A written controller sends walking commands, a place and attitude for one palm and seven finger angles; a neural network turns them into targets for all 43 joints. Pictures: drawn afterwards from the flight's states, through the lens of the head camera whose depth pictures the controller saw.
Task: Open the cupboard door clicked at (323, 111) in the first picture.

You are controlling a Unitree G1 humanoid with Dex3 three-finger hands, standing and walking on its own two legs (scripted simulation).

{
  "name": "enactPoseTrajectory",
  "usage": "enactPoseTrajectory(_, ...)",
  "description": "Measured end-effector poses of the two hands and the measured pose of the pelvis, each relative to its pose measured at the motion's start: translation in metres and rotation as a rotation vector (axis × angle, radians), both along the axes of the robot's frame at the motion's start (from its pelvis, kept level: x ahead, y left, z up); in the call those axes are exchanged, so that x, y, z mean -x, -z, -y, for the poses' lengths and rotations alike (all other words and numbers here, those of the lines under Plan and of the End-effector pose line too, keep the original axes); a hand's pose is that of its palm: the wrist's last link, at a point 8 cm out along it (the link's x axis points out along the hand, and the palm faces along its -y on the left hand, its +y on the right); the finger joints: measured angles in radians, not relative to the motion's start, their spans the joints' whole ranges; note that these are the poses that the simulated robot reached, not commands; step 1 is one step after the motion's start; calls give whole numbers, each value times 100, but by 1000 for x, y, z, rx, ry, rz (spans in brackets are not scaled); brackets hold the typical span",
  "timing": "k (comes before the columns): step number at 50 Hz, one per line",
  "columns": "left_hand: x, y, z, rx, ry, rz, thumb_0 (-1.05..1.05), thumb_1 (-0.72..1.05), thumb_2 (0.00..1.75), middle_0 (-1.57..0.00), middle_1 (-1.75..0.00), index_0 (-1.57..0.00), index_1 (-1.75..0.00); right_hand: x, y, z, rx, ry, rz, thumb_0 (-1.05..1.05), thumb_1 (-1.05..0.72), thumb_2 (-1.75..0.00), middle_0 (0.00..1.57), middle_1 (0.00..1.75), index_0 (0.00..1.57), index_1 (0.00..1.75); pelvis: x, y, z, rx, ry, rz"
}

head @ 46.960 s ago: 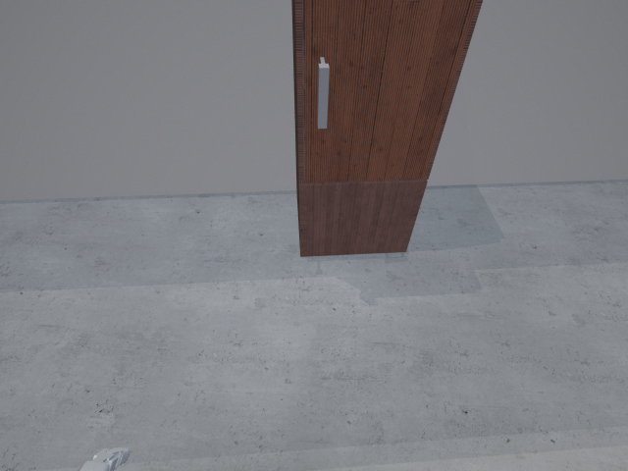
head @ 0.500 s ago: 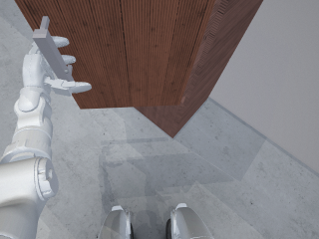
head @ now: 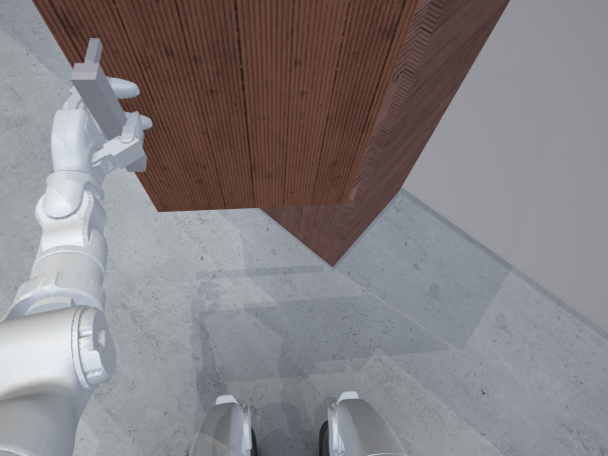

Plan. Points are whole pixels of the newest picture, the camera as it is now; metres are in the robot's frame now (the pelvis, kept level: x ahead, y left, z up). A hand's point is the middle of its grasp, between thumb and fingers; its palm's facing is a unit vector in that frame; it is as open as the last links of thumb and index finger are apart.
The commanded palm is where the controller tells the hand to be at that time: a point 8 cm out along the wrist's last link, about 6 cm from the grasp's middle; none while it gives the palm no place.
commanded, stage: pull the door open along its arc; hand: left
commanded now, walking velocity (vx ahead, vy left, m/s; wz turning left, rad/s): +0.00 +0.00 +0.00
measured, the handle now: (118, 111) +0.55 +0.22 +0.06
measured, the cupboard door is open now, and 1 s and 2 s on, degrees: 45 76 88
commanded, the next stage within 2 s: open thumb and fingers to let go in 1.20 s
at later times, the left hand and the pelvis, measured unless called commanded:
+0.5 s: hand (139, 192) +0.42 +0.17 +0.06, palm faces +0.00 -1.00 -0.01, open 6.1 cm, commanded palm +0.37 +0.23 +0.07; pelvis +0.02 +0.00 +0.02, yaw -1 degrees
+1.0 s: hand (201, 272) +0.32 +0.10 +0.07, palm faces +0.43 -0.90 +0.00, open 6.3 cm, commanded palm +0.25 +0.14 +0.07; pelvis +0.01 -0.03 +0.02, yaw +2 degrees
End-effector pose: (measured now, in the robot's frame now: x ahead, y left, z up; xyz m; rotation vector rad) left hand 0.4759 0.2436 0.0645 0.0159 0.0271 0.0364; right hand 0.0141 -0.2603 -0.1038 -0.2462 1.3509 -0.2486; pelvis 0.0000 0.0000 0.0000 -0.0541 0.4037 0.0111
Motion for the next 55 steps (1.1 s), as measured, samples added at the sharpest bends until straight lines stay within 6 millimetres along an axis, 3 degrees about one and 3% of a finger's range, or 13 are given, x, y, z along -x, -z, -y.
enactPoseTrajectory(12, 5, 0, 1, -1, -5, -1, 1, 72, 82, -36, -135, -35, -135, 4, -2, 0, -8, 28, 8, 0, -90, -90, 20, 30, 20, 30, -1, -3, 1, -5, 14, 7)
enactPoseTrajectory(20, 36, 0, 6, 2, 11, 2, 1, 70, 74, -35, -135, -35, -135, -11, -11, -1, -33, 42, 60, 1, -90, -90, 20, 30, 20, 30, -10, -13, 2, -15, 26, 37)
enactPoseTrajectory(27, 90, 0, 21, 20, 37, 12, 1, 67, 70, -35, -135, -34, -135, -55, -22, -3, -58, 5, 196, 1, -90, -90, 20, 30, 20, 30, -17, -22, 2, -23, 30, 79)
enactPoseTrajectory(33, 136, 2, 48, 94, -159, 39, 3, 65, 71, -35, -135, -36, -133, -109, -27, -11, -90, -95, 341, 1, -90, -90, 20, 30, 20, 30, -16, -23, 4, -34, 23, 107)
enactPoseTrajectory(38, 160, 1, 69, 79, -297, 49, 3, 65, 73, -35, -134, -36, -131, -146, -28, -22, -122, -185, 429, 1, -90, -90, 20, 30, 20, 30, -10, -19, 11, -45, 7, 126)
enactPoseTrajectory(42, 172, 0, 83, 45, -384, 50, 2, 66, 75, -36, -132, -35, -131, -162, -27, -29, -145, -234, 462, 1, -90, -90, 20, 30, 20, 30, -6, -16, 18, -51, -7, 136)
enactPoseTrajectory(48, 189, -2, 99, 8, -408, 30, 2, 68, 75, -34, -132, -34, -132, -163, -25, -27, -164, -245, 462, 1, -90, -90, 20, 30, 20, 30, -6, -18, 29, -58, -19, 155)
enactPoseTrajectory(55, 220, -5, 127, 32, -393, -9, 3, 67, 73, -30, -131, -34, -132, -150, -26, -10, -155, -223, 446, 1, -90, -90, 20, 30, 20, 30, -12, -24, 37, -67, -24, 180)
